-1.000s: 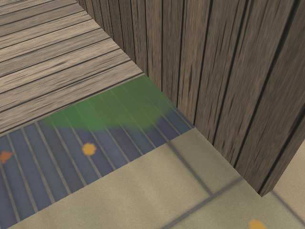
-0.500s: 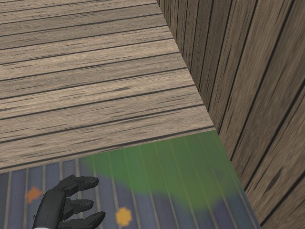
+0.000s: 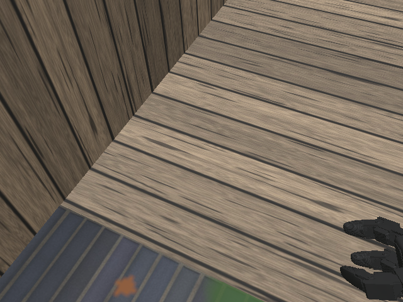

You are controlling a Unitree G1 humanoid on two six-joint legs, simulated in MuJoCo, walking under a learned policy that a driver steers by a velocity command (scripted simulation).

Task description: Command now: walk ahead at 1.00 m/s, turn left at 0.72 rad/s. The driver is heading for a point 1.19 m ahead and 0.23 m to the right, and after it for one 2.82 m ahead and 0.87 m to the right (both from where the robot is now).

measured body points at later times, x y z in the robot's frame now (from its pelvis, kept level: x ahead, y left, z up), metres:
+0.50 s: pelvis +0.44 -0.03 -0.01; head +0.47 -0.04 +0.44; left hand +0.61 +0.22 -0.12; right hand +0.47 -0.31 -0.14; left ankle +0.25 +0.06 -0.64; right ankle +0.59 -0.09 -0.72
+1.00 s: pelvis +0.66 -0.02 +0.01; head +0.66 -0.02 +0.46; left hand +0.94 +0.14 -0.07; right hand +0.66 -0.34 -0.07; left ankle +0.76 +0.06 -0.72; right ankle +0.59 -0.09 -0.71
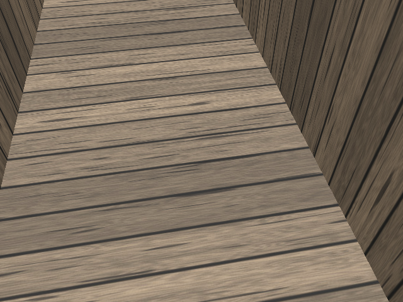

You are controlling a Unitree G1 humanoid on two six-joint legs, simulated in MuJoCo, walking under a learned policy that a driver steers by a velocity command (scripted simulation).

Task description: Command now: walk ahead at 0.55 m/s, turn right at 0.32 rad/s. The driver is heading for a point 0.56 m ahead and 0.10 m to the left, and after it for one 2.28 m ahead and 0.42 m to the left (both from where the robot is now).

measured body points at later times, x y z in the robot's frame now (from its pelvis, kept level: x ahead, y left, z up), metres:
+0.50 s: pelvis +0.28 -0.01 +0.01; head +0.30 +0.00 +0.46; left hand +0.43 +0.27 -0.07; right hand +0.32 -0.29 -0.12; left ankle +0.13 +0.08 -0.64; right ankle +0.28 -0.13 -0.73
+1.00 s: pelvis +0.68 +0.17 +0.00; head +0.70 +0.18 +0.45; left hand +0.64 +0.43 -0.13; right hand +0.85 -0.05 -0.12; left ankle +0.64 +0.20 -0.73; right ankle +0.74 +0.00 -0.63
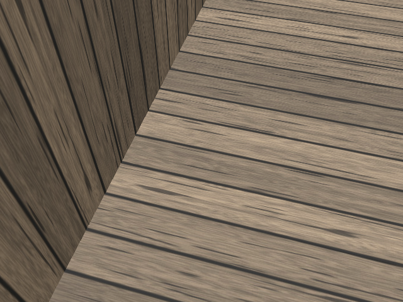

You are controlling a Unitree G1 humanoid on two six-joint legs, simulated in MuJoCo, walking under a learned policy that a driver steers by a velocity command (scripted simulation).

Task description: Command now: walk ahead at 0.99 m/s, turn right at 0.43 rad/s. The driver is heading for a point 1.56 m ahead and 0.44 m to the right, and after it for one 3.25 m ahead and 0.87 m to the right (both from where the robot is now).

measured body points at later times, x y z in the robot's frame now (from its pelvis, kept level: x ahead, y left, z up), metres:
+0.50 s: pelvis +0.47 -0.09 +0.00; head +0.50 -0.09 +0.45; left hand +0.54 +0.20 -0.12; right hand +0.64 -0.37 -0.05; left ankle +0.64 +0.07 -0.65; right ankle +0.43 -0.08 -0.73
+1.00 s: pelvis +0.73 -0.14 +0.00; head +0.77 -0.16 +0.45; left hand +1.04 -0.03 -0.08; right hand +0.67 -0.43 -0.11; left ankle +0.85 -0.11 -0.73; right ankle +0.75 -0.32 -0.70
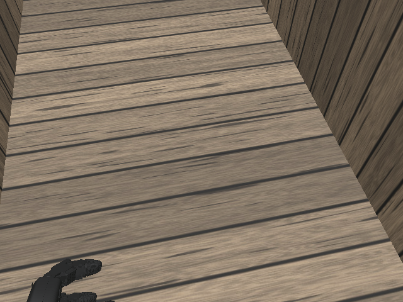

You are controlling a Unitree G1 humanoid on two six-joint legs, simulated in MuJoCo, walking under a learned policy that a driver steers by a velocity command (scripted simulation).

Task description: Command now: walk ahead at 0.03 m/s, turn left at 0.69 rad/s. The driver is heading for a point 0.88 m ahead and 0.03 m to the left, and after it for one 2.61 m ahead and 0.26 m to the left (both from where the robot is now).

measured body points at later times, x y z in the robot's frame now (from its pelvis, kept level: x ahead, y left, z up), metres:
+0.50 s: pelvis -0.03 -0.04 +0.00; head -0.01 -0.05 +0.45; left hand +0.03 +0.24 -0.10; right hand +0.12 -0.30 -0.12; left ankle -0.16 +0.04 -0.71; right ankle +0.10 -0.13 -0.73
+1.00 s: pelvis +0.11 -0.08 -0.04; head +0.14 -0.08 +0.41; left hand +0.35 +0.14 -0.13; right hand +0.02 -0.34 -0.17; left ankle -0.16 +0.03 -0.72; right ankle +0.22 -0.17 -0.73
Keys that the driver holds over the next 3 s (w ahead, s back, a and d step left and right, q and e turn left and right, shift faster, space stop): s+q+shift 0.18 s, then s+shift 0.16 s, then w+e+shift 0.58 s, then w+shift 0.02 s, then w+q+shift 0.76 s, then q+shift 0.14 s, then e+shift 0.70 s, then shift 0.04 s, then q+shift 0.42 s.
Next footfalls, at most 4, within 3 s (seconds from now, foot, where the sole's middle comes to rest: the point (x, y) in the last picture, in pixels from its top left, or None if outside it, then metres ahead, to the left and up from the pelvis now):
0.12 right None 0.14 -0.12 -0.77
0.52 left None -0.13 0.03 -0.77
1.02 right None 0.26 -0.18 -0.77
1.48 left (234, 221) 0.70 -0.15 -0.77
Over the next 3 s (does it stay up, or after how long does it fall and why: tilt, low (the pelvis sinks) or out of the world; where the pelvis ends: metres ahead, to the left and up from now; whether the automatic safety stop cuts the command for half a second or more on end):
stays up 1.10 -0.13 0.00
